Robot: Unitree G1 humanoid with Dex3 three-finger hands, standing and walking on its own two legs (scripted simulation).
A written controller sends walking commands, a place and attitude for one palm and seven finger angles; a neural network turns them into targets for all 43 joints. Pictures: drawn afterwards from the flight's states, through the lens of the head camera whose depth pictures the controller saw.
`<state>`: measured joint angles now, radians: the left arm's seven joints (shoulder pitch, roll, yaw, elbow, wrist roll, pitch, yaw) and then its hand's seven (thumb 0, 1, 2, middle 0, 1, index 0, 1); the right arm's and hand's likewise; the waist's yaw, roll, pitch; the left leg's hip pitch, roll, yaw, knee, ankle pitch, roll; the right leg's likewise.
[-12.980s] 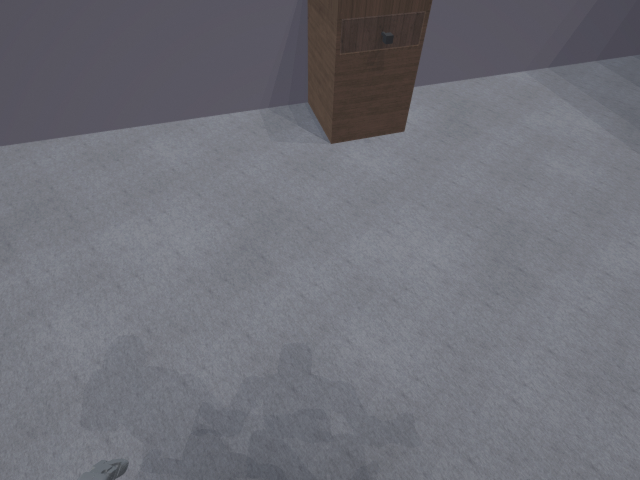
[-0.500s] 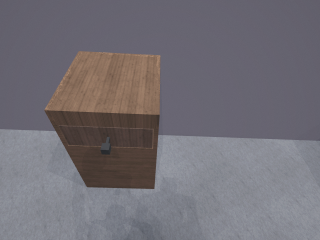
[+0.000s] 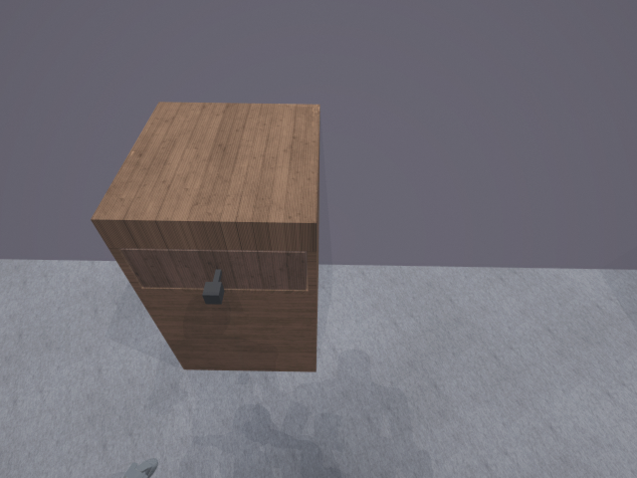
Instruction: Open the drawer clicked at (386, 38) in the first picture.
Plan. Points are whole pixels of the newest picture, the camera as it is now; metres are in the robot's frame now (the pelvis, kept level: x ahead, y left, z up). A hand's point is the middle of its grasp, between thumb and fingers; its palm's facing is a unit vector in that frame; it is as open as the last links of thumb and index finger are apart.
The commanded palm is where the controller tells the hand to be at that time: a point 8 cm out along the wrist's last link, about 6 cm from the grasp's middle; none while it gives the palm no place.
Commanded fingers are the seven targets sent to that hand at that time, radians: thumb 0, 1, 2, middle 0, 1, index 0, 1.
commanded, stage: raise the hand with hooked fingers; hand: left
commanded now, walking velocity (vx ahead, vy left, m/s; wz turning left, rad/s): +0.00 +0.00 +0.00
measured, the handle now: (215, 285) +0.53 +0.25 -0.22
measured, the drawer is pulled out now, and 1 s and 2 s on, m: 0.00 0.00 0.00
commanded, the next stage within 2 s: move the hooked fingers above the handle in 1.76 s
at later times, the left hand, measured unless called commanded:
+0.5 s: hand (164, 423) +0.20 +0.21 -0.04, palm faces +0.01 -0.07 -1.00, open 9.9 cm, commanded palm +0.19 +0.20 +0.02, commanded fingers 0.00 0.13 0.57 -0.25 -0.80 -0.25 -0.80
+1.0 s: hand (200, 304) +0.34 +0.18 +0.02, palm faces +0.05 -0.11 -0.99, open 12.8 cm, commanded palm +0.31 +0.19 +0.08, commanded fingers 0.00 -0.45 0.32 -0.30 -1.17 -0.30 -1.17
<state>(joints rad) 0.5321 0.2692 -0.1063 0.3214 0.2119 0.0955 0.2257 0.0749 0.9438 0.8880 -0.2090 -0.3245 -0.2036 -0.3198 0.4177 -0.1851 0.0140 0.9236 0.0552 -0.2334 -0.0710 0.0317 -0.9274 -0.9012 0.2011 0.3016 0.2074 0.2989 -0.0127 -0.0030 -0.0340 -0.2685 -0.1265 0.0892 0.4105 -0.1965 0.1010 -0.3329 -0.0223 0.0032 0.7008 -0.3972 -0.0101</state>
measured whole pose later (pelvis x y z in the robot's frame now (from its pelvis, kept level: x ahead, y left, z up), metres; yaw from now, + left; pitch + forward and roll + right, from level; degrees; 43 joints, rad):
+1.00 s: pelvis +0.07 -0.04 -0.02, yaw -4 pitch +11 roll +1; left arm 0.25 0.40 -0.01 -0.02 0.96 0.02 0.33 0.00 -0.23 0.42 -0.30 -1.03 -0.30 -1.03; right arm 0.14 -0.29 -0.06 0.62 -0.02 0.12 0.01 0.02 -0.90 -0.90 0.19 0.30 0.20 0.30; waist 0.03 0.05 -0.12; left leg -0.43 -0.09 -0.02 0.64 -0.38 0.05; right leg -0.45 0.12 0.09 0.66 -0.39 -0.08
